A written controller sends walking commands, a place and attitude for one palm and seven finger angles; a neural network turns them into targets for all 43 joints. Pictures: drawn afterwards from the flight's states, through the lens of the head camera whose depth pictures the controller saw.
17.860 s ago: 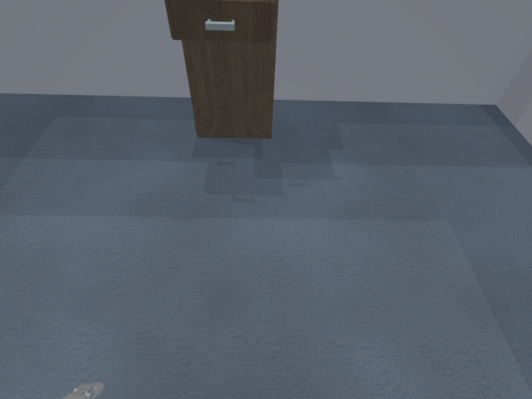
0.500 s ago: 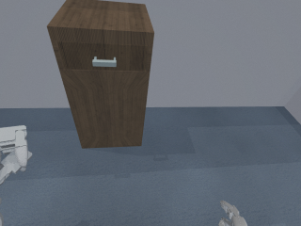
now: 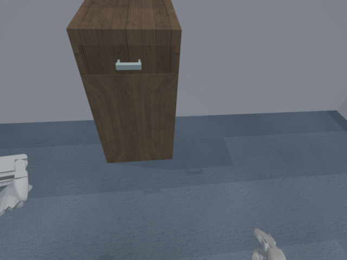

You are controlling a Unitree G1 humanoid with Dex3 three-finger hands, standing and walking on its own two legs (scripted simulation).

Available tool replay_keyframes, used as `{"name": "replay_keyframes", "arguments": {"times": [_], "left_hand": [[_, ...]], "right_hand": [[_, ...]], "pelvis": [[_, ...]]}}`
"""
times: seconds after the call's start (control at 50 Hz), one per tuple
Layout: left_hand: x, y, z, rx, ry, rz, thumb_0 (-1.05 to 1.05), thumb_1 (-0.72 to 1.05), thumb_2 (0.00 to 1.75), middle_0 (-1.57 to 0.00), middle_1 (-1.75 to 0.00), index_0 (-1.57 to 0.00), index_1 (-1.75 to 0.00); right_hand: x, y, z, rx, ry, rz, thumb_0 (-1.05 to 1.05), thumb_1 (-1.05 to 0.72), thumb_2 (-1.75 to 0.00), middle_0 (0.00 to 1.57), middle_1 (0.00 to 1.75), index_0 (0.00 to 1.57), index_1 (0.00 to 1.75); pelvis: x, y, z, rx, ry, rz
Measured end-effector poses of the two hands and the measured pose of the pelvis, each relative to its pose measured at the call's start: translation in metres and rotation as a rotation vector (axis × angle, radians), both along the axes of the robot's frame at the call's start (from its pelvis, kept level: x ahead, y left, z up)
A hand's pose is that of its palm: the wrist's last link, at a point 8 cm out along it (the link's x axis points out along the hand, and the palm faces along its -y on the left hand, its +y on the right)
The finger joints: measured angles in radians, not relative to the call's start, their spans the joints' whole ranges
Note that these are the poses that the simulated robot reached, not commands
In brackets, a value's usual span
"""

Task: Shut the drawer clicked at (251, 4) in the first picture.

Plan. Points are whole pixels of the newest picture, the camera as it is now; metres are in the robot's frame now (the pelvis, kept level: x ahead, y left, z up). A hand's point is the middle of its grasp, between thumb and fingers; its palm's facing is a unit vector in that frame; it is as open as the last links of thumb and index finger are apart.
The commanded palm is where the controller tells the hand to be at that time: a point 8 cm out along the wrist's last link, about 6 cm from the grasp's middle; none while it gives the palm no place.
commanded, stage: stop stepping back and stand still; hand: left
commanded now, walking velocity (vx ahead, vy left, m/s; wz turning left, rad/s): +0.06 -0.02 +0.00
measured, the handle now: (128, 63) +0.89 +0.20 +0.01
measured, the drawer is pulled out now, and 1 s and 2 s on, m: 0.00 0.00 0.00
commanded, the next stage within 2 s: let the arm hang, fingers relaxed in 0.44 s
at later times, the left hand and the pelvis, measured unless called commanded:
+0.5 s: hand (23, 177) +0.21 +0.25 +0.17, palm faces +0.35 -0.81 -0.47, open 3.2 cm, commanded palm +0.15 +0.30 +0.19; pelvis +0.03 +0.02 +0.01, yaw +1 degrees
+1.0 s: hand out of the picture +0.00 +0.23 -0.16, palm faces +0.04 -0.97 -0.23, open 4.1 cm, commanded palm none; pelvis +0.02 +0.03 +0.02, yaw +3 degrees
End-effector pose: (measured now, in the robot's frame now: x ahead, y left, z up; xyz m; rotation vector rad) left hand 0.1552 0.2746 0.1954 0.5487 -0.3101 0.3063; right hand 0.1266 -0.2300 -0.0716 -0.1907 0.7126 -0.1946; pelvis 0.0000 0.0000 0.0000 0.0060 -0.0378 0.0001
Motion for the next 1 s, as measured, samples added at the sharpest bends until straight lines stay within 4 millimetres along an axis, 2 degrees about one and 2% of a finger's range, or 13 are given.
{"name": "replay_keyframes", "arguments": {"times": [0.08,0.16,0.28,0.42,0.54,0.58,0.62,0.66,0.72,0.78,0.82,0.86,1.0], "left_hand": [[-0.010,-0.002,0.005,0.023,0.007,0.014,0.01,0.89,0.90,-1.41,-1.60,-1.40,-1.60],[-0.010,0.010,-0.002,-0.034,0.032,0.074,0.01,0.88,0.90,-1.41,-1.60,-1.40,-1.60],[0.000,0.023,-0.011,-0.059,0.046,0.093,0.01,0.88,0.90,-1.41,-1.60,-1.40,-1.60],[0.015,0.020,-0.003,-0.027,0.072,0.060,0.01,0.89,0.90,-1.41,-1.60,-1.40,-1.60],[0.023,0.020,-0.008,-0.040,0.118,0.048,0.01,0.89,0.90,-1.41,-1.60,-1.40,-1.60],[0.032,0.025,-0.036,-0.040,0.213,0.030,0.01,0.89,0.90,-1.40,-1.60,-1.40,-1.60],[0.042,0.035,-0.093,-0.107,0.433,0.064,0.00,0.89,0.90,-1.39,-1.59,-1.39,-1.58],[0.040,0.040,-0.158,-0.207,0.683,0.123,0.00,0.89,0.90,-1.36,-1.56,-1.36,-1.56],[0.012,0.027,-0.243,-0.342,1.022,0.173,0.00,0.90,0.90,-1.29,-1.50,-1.29,-1.49],[-0.031,-0.001,-0.297,-0.447,1.285,0.174,0.01,0.90,0.90,-1.20,-1.40,-1.20,-1.40],[-0.061,-0.014,-0.316,-0.487,1.401,0.197,0.01,0.90,0.90,-1.13,-1.35,-1.13,-1.33],[-0.087,-0.010,-0.323,-0.508,1.469,0.251,0.01,0.90,0.90,-1.06,-1.31,-1.06,-1.25],[-0.162,-0.001,-0.323,-0.559,1.657,0.373,0.01,0.90,0.90,-0.80,-1.01,-0.79,-0.96]], "right_hand": [[0.007,0.009,-0.009,0.034,0.050,0.043,0.01,-0.91,-0.90,0.20,0.30,0.20,0.30],[0.014,0.013,-0.009,0.021,0.093,0.068,0.01,-0.91,-0.90,0.20,0.30,0.21,0.30],[0.038,0.018,-0.003,-0.023,0.063,0.085,0.01,-0.91,-0.90,0.20,0.30,0.21,0.30],[0.068,0.029,0.011,0.010,-0.007,0.109,0.01,-0.91,-0.90,0.20,0.30,0.20,0.30],[0.079,0.029,0.014,0.012,-0.015,0.093,0.01,-0.91,-0.90,0.20,0.30,0.21,0.30],[0.080,0.026,0.006,0.030,-0.007,0.123,0.01,-0.91,-0.90,0.20,0.30,0.20,0.30],[0.078,0.021,-0.009,0.036,0.054,0.143,0.01,-0.91,-0.90,0.20,0.30,0.20,0.30],[0.069,0.016,-0.022,0.033,0.119,0.137,0.01,-0.91,-0.90,0.20,0.30,0.20,0.30],[0.045,0.010,-0.031,0.019,0.213,0.105,0.01,-0.91,-0.90,0.20,0.30,0.20,0.30],[0.011,0.007,-0.036,0.000,0.328,0.069,0.01,-0.91,-0.90,0.20,0.30,0.20,0.30],[-0.015,0.006,-0.038,-0.008,0.418,0.049,0.01,-0.91,-0.90,0.20,0.30,0.20,0.30],[-0.041,0.008,-0.041,-0.007,0.513,0.036,0.01,-0.91,-0.90,0.20,0.30,0.20,0.29],[-0.110,0.026,-0.051,0.045,0.737,-0.005,0.01,-0.91,-0.90,0.20,0.30,0.20,0.29]], "pelvis": [[0.002,-0.002,0.001,-0.012,0.010,0.011],[0.007,0.003,0.007,-0.007,0.023,0.022],[0.015,0.013,0.005,-0.010,0.017,0.030],[0.023,0.014,0.011,-0.016,0.031,0.027],[0.029,0.016,0.013,-0.019,0.039,0.019],[0.029,0.020,0.010,-0.019,0.054,0.031],[0.027,0.023,0.007,-0.016,0.062,0.041],[0.025,0.026,0.004,-0.014,0.061,0.045],[0.022,0.027,0.002,-0.006,0.047,0.046],[0.021,0.027,0.005,-0.006,0.032,0.043],[0.020,0.026,0.008,-0.010,0.028,0.044],[0.019,0.025,0.010,-0.014,0.027,0.048],[0.019,0.028,0.016,-0.021,0.025,0.051]]}}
